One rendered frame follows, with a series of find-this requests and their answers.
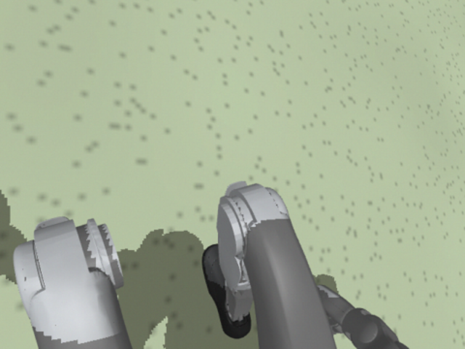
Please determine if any right robot hand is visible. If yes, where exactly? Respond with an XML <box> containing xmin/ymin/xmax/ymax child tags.
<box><xmin>317</xmin><ymin>285</ymin><xmax>355</xmax><ymax>335</ymax></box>

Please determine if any right robot foot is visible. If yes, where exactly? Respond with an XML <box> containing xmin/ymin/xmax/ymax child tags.
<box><xmin>202</xmin><ymin>244</ymin><xmax>251</xmax><ymax>339</ymax></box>

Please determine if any right robot arm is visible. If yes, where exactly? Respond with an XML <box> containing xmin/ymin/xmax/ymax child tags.
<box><xmin>341</xmin><ymin>308</ymin><xmax>409</xmax><ymax>349</ymax></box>

